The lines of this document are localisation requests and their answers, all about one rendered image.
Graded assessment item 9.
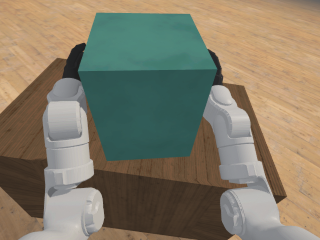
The robot left upper arm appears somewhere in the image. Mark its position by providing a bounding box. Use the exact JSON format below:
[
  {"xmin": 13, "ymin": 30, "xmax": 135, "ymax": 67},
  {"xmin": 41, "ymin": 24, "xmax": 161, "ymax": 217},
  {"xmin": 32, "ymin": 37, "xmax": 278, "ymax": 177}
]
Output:
[{"xmin": 18, "ymin": 187, "xmax": 105, "ymax": 240}]

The carton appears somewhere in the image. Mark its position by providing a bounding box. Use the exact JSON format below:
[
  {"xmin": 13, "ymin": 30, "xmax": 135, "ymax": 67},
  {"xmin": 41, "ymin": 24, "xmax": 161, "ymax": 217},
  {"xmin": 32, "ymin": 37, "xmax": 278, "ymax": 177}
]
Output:
[{"xmin": 78, "ymin": 12, "xmax": 218, "ymax": 161}]

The robot left hand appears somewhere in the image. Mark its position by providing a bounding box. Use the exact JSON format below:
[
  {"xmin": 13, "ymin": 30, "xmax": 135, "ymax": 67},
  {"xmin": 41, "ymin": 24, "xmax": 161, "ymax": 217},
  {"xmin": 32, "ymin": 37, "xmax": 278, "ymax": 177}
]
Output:
[{"xmin": 62, "ymin": 43, "xmax": 86, "ymax": 82}]

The pedestal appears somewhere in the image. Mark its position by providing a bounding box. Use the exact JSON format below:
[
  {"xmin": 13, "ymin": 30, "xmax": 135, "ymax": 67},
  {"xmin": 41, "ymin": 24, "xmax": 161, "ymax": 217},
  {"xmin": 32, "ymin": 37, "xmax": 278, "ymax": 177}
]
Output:
[{"xmin": 0, "ymin": 58, "xmax": 287, "ymax": 240}]

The robot right upper arm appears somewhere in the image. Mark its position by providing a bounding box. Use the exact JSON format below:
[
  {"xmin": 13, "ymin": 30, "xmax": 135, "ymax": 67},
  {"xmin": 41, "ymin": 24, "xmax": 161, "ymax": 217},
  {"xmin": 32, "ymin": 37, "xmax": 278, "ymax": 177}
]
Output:
[{"xmin": 220, "ymin": 185, "xmax": 320, "ymax": 240}]

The robot right hand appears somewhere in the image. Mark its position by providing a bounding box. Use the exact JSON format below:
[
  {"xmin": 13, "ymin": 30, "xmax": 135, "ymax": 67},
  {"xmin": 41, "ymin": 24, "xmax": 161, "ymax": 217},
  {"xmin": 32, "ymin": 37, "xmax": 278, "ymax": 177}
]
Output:
[{"xmin": 207, "ymin": 49, "xmax": 223, "ymax": 86}]

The robot left forearm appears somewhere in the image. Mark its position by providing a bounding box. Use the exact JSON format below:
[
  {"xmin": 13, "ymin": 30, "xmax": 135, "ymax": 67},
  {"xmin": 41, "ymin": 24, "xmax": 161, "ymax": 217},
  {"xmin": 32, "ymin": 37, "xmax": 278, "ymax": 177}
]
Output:
[{"xmin": 42, "ymin": 78, "xmax": 94, "ymax": 228}]

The robot right forearm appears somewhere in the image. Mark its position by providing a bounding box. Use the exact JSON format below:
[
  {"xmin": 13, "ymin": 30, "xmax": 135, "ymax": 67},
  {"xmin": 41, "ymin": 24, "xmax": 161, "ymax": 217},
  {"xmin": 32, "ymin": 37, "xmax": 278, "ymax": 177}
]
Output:
[{"xmin": 203, "ymin": 85, "xmax": 280, "ymax": 221}]

